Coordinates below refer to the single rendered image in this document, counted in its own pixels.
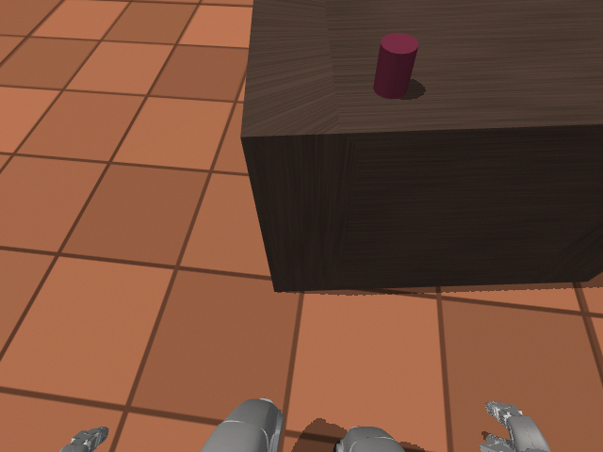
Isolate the left robot hand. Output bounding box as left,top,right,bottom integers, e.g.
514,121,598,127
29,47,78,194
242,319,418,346
59,427,108,452

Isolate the can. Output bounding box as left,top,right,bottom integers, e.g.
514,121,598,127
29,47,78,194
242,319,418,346
373,33,418,99

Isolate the right robot hand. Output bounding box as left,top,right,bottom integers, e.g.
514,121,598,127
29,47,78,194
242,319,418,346
480,401,551,452

